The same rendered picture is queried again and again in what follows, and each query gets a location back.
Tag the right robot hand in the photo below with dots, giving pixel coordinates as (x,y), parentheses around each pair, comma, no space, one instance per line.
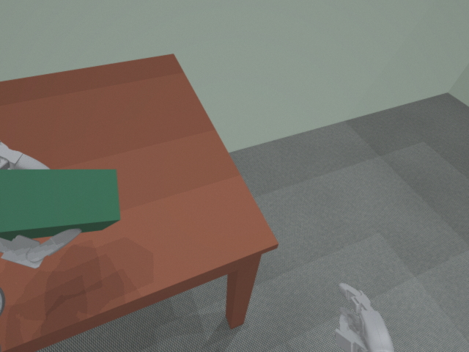
(369,332)

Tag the sponge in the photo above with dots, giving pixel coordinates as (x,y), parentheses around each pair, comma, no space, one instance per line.
(38,203)

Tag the left robot hand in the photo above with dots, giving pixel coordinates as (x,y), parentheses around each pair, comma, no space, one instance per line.
(23,250)

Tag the table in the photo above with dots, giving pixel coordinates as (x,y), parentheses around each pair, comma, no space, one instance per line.
(186,214)

